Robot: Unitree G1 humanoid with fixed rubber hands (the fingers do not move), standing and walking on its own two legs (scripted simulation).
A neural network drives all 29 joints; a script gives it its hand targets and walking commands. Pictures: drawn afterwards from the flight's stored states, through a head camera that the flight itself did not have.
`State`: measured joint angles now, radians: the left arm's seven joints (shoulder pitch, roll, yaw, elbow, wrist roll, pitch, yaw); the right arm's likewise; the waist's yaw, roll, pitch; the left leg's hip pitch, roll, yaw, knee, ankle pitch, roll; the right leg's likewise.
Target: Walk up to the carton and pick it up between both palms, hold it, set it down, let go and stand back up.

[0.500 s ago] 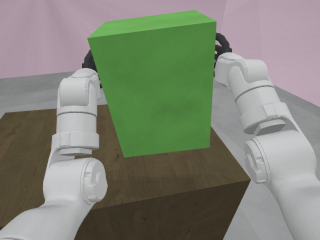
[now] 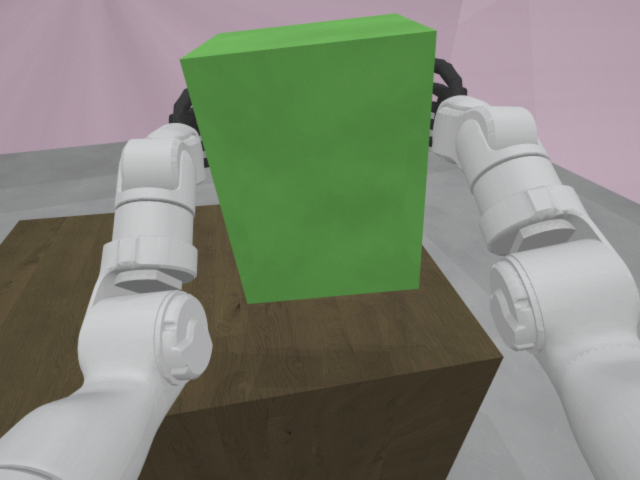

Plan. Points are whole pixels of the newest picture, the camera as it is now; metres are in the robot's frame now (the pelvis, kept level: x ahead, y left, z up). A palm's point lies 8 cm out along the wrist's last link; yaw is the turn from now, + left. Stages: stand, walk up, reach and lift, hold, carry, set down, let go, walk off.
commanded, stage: hold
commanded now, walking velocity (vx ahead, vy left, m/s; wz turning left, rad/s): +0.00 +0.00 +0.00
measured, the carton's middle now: (319, 162) +0.38 -0.01 +0.29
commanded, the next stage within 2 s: none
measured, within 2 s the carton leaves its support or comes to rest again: neither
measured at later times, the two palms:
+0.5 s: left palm (180, 151) +0.39 +0.15 +0.30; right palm (440, 123) +0.38 -0.14 +0.34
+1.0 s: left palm (185, 147) +0.39 +0.15 +0.30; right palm (447, 120) +0.38 -0.15 +0.34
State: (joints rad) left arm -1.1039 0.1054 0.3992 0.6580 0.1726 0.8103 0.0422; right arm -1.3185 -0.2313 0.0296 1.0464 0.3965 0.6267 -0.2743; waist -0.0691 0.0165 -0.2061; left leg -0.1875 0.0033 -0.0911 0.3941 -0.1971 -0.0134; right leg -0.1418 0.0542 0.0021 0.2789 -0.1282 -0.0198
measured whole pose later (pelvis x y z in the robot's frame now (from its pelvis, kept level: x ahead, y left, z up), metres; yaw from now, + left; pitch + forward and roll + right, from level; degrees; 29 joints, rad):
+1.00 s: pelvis +0.00 +0.00 +0.00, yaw +0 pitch -1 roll -2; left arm -1.07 0.09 0.39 0.61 0.17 0.82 0.05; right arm -1.30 -0.24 0.05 1.01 0.42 0.64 -0.28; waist -0.07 0.02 -0.21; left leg -0.18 0.00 -0.10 0.40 -0.21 -0.01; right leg -0.13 0.06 0.01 0.27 -0.13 -0.02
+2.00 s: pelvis +0.00 +0.01 +0.00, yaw +0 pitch -1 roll -2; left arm -1.06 0.09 0.39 0.60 0.17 0.83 0.05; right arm -1.28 -0.23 0.05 0.99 0.42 0.65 -0.29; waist -0.08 0.02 -0.20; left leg -0.17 -0.01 -0.11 0.41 -0.21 -0.01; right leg -0.11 0.06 0.02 0.27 -0.13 -0.01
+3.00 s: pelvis +0.00 +0.01 +0.00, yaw +0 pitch -1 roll -2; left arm -1.07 0.09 0.39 0.61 0.17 0.82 0.05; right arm -1.30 -0.24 0.05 1.00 0.43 0.65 -0.29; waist -0.08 0.01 -0.21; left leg -0.18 -0.01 -0.10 0.41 -0.21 -0.01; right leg -0.12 0.06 0.03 0.27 -0.13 -0.01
